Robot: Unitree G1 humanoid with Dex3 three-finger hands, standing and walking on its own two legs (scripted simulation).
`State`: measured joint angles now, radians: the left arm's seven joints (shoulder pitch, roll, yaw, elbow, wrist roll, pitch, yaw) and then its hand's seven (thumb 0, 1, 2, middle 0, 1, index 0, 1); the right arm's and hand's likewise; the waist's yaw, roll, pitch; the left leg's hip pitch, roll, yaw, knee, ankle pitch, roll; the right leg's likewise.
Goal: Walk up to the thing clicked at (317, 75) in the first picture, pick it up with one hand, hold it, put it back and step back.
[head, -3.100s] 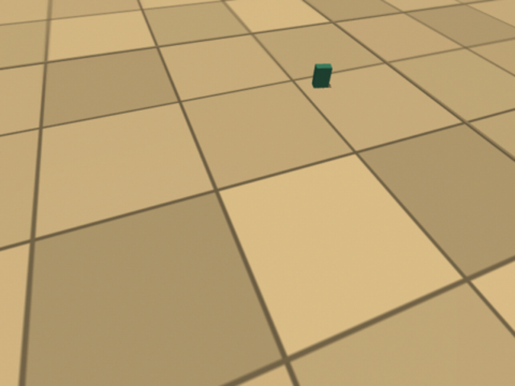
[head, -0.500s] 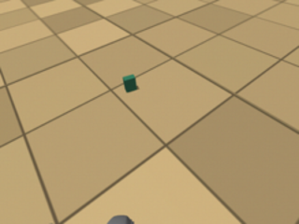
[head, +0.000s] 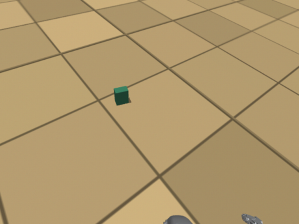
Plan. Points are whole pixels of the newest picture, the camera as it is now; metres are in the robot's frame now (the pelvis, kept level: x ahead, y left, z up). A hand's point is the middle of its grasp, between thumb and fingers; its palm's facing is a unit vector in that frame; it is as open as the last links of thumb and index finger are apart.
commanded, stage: walk up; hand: left
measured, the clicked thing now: (121, 95) +1.20 +0.19 -0.70
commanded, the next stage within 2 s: none
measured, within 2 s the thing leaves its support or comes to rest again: neither
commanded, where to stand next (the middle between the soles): +0.87 +0.00 m, yaw -2 degrees
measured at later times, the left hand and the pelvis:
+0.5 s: hand (79, 171) +0.29 +0.22 -0.11, palm faces +0.00 -0.91 -0.42, open 7.4 cm; pelvis +0.22 -0.05 +0.00, yaw -1 degrees
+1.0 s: hand (74, 135) +0.45 +0.28 -0.16, palm faces +0.00 -0.95 -0.32, open 7.4 cm; pelvis +0.41 +0.01 +0.00, yaw +2 degrees
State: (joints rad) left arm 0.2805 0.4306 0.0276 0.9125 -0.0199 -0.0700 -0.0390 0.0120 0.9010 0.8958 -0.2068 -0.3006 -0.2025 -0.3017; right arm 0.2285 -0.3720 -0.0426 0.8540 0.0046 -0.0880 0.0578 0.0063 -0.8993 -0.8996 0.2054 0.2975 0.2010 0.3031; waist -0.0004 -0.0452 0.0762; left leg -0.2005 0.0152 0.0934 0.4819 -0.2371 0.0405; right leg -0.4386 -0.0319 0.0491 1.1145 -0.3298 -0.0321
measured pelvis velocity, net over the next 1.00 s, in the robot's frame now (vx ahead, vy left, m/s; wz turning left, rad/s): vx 0.41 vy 0.01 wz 0.04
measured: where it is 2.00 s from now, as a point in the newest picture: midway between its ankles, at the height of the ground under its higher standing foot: (140, 149)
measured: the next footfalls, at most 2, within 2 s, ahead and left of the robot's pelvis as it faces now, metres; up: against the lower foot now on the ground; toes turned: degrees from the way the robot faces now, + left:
right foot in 0.26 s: +0.30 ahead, -0.15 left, +0.00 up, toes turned -6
left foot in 0.80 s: +0.47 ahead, +0.12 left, +0.00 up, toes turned +7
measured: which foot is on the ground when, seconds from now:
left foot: down 0.00-0.30, up 0.32-0.78, down 0.80-1.00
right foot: up 0.00-0.24, down 0.26-0.82, up 0.84-1.00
